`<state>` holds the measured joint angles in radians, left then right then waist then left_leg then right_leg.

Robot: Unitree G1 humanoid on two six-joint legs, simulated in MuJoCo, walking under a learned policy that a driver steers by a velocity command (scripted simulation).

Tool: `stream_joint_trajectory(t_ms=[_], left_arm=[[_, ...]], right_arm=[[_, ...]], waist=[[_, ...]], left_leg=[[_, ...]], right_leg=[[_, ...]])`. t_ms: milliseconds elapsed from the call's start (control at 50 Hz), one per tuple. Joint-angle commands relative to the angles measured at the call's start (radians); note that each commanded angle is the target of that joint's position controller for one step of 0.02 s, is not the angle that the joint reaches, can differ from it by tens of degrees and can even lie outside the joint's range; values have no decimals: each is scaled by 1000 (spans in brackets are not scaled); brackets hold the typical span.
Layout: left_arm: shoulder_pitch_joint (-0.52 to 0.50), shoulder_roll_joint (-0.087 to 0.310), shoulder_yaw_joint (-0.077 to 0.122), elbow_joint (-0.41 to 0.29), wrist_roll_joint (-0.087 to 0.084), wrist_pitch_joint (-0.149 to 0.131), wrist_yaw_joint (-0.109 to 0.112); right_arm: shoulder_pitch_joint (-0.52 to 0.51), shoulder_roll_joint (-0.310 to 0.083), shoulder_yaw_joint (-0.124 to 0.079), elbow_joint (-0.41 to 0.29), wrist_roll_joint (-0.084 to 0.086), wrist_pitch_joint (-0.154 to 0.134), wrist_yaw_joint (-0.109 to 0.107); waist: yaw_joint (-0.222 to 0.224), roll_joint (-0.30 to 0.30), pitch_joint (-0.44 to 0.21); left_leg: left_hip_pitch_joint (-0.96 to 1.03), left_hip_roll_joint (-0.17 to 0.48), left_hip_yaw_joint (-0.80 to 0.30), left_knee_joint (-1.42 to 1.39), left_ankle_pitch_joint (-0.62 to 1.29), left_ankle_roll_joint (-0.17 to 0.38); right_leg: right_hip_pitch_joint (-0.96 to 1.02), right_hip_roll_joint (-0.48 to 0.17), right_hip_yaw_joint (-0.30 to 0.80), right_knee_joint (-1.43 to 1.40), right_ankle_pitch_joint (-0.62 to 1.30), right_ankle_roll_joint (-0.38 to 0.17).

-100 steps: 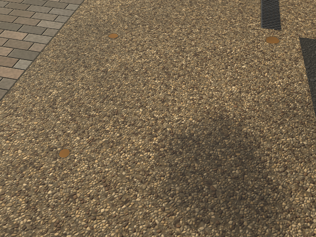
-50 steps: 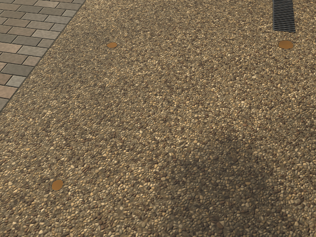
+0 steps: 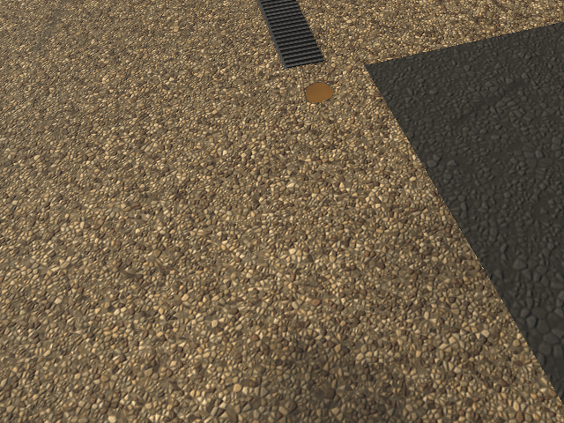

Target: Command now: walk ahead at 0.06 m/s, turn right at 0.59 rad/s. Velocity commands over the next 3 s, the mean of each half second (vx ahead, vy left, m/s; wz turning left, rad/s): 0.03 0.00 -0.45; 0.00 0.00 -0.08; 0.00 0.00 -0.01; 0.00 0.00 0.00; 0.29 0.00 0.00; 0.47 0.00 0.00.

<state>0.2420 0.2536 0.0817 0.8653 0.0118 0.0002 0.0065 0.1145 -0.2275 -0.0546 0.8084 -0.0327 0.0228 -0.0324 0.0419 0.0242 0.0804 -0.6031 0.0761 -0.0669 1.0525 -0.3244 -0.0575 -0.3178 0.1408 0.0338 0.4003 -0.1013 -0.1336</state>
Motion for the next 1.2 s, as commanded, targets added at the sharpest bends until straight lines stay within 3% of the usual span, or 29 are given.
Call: stream_joint_trajectory(t_ms=[20, 100, 200, 240, 280, 300, 320, 340, 360, 380, 420, 460, 520, 620, 660, 680, 700, 720, 740, 760, 800, 1000, 1200], left_arm=[[37, 156, 37, -67, 1, 4, 6], [57, 163, 42, -82, 8, 15, 6], [41, 176, 47, -104, 16, 25, -3], [14, 175, 47, -113, 13, 30, -7], [-26, 160, 40, -121, -1, 37, -4], [-7, 119, 28, -128, -8, 36, 1], [59, 53, 10, -139, -14, 32, 5], [35, 147, 33, -131, 15, 32, 10], [41, 158, 37, -123, 22, 33, 7], [49, 153, 37, -103, 18, 37, 2], [68, 138, 31, -82, 14, 48, -9], [38, 122, 21, -80, 6, 54, -13], [-17, 91, -1, -79, -3, 62, -9], [-38, 84, -24, -51, -18, 63, 8], [13, 72, -33, -16, -14, 48, 17], [13, 96, -31, -9, -3, 36, 24], [11, 144, -28, -10, 15, 23, 31], [-63, 152, -33, 1, 4, 18, 26], [-93, 103, -45, 0, -2, 11, 18], [-91, 92, -49, 9, -1, 6, 16], [-48, 99, -53, 49, -1, 1, 25], [-27, 87, -67, 150, -5, -7, 30], [19, 59, -81, 217, -5, -10, 32]], right_arm=[[51, -92, -23, -51, 3, 14, -5], [1, -96, -18, -82, 11, 10, -10], [12, -104, -9, -107, 30, -8, -15], [67, -108, -6, -103, 38, -16, -18], [155, -103, -2, -83, 33, -27, -23], [149, -153, -12, -88, 18, -33, -30], [83, -234, -20, -127, 6, -30, -32], [78, -248, -26, -129, -1, -23, -22], [75, -198, -14, -128, 7, -25, -14], [27, -152, -1, -130, 17, -29, -6], [6, -138, 5, -137, 14, -32, -5], [58, -135, 7, -120, 14, -36, -3], [115, -142, 7, -88, 16, -40, -2], [150, -175, -3, -47, 8, -24, 10], [135, -174, -3, -32, 17, -19, 10], [144, -157, 2, -28, 18, -24, 10], [152, -130, 10, -39, 22, -32, 16], [166, -87, 21, -31, 33, -30, 18], [153, -105, 20, -3, 19, -24, 12], [127, -130, 11, 11, 18, -22, 10], [125, -140, 6, 31, 19, -21, 16], [154, -102, 23, 163, 20, -18, 13], [171, -84, 37, 246, 22, -19, 6]], waist=[[-14, -108, -158], [6, -127, -131], [1, -144, -140], [-21, -154, -150], [-74, -133, -148], [-55, -37, -136], [-1, 187, -142], [-26, 160, -108], [-6, 97, -96], [18, 59, -69], [20, 126, -86], [-9, 120, -109], [-43, 126, -121], [-67, 169, -112], [-26, 125, -113], [-31, 92, -130], [-50, 3, -163], [-101, -127, -110], [-82, -110, -92], [-60, -95, -54], [-51, -111, -45], [-58, -37, -18], [-56, -27, -22]], left_leg=[[-3, -19, 7, -36, 18, -11], [1, -45, -12, -137, -18, -1], [134, -103, -9, -284, -87, 33], [227, -121, -1, -394, -93, 52], [406, -119, 21, -660, 56, 71], [481, -7, -95, -792, 60, 98], [556, 264, -380, -854, 170, 182], [423, 322, -436, -816, 355, 296], [386, 292, -387, -800, 422, 318], [368, 216, -276, -784, 430, 285], [418, 123, -150, -752, 542, 239], [478, 108, -110, -724, 656, 243], [560, 112, -113, -706, 645, 245], [539, 110, -143, -681, 609, 248], [491, 98, -135, -647, 610, 206], [429, 94, -142, -646, 532, 165], [347, 60, -106, -615, 400, 127], [385, -27, -27, -694, 172, 108], [453, -27, -26, -716, 157, 99], [445, -29, -34, -714, 191, 100], [474, -12, -39, -704, 266, 104], [475, -6, -40, -733, 220, 88], [470, 1, -41, -726, 216, 89]], right_leg=[[140, -271, 316, -119, 96, -97], [164, -274, 396, -115, -22, -102], [158, -269, 466, -63, 127, -99], [148, -262, 483, -39, 199, -79], [74, -209, 455, 12, 142, -13], [-9, -140, 392, 96, -50, 46], [-158, 12, 194, 291, -366, 105], [-180, 42, 112, 480, -502, 119], [-147, 6, 141, 587, -465, 125], [-135, -10, 144, 632, -397, 133], [-137, -3, 122, 683, -333, 156], [-132, -5, 110, 654, -326, 178], [-103, -37, 89, 474, -336, 195], [67, -72, -9, 146, -326, 162], [203, -93, -12, -109, -92, 136], [301, -142, 55, -159, -3, 119], [394, -256, 166, -130, 93, 96], [252, -308, 197, -79, 195, 49], [201, -295, 185, -80, 111, 46], [183, -255, 160, -87, 47, 65], [167, -229, 144, -104, 24, 80], [138, -221, 142, -137, -71, 71], [134, -210, 129, -131, -59, 69]])
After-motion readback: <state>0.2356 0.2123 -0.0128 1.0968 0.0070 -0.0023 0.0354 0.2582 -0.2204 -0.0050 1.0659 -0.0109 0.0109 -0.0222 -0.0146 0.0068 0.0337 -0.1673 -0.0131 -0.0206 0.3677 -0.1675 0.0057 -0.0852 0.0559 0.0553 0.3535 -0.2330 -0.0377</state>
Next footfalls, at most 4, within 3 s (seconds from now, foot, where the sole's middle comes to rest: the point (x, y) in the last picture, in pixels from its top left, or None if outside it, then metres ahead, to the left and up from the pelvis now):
0.30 left None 0.09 0.15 -0.77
0.70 right None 0.00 -0.04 -0.77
2.76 right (349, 412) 0.45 -0.07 -0.77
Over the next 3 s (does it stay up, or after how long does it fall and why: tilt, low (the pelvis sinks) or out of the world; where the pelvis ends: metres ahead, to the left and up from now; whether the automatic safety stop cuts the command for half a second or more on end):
stays up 0.43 -0.02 0.01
